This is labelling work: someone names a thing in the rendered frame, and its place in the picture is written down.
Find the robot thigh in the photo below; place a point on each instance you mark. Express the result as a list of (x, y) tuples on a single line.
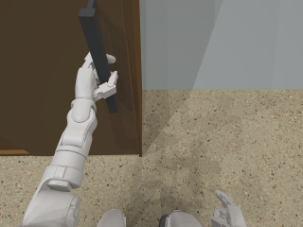
[(112, 218), (181, 219)]

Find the left robot hand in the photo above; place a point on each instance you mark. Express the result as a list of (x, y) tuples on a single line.
[(87, 80)]

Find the robot left thigh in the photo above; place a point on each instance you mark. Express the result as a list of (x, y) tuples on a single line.
[(112, 218)]

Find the robot left forearm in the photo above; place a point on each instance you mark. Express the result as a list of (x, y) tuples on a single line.
[(65, 171)]

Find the right robot hand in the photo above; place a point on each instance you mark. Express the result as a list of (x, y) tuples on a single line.
[(232, 217)]

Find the left robot upper arm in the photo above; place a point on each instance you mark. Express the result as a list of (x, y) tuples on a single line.
[(53, 209)]

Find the robot right thigh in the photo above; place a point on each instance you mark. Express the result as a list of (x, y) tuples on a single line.
[(181, 219)]

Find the wardrobe door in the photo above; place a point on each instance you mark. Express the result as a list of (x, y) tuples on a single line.
[(7, 145), (42, 48)]

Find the handle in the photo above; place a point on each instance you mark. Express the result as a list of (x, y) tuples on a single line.
[(91, 30)]

